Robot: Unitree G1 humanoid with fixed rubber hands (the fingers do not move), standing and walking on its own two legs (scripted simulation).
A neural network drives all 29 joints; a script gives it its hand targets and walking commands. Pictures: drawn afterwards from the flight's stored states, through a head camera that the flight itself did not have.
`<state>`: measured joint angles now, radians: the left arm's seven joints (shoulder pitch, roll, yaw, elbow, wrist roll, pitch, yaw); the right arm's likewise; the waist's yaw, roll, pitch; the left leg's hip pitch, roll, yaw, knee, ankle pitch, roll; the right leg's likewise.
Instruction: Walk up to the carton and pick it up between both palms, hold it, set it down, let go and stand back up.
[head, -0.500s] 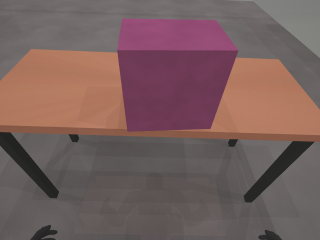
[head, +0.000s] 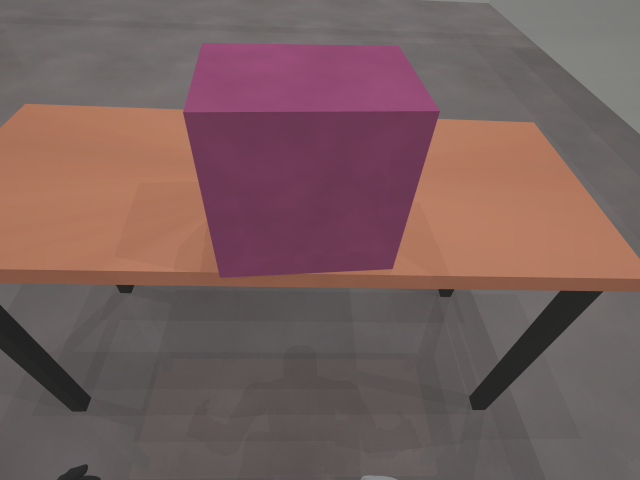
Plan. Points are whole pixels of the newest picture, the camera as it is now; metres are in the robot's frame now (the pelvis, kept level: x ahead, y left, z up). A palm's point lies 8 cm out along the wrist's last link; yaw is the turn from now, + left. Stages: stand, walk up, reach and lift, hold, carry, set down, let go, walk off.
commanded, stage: walk up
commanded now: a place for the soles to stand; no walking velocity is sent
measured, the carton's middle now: (305, 166) +0.55 +0.01 +0.11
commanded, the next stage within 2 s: none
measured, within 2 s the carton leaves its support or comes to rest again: neither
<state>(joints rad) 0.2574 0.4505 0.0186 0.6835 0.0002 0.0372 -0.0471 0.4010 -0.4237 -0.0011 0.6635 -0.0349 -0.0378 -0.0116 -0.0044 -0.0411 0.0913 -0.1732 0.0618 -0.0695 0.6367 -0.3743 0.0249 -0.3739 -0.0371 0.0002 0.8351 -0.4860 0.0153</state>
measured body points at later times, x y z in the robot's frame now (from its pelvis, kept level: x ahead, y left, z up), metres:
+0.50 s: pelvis +0.11 -0.05 +0.02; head +0.14 -0.09 +0.46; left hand +0.13 +0.27 -0.06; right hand +0.20 -0.34 -0.11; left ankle +0.19 +0.11 -0.67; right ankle +0.09 -0.13 -0.72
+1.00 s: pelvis +0.12 +0.00 +0.01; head +0.13 +0.02 +0.46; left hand +0.21 +0.30 -0.10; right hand +0.26 -0.30 -0.07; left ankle +0.17 +0.10 -0.72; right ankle +0.10 -0.14 -0.72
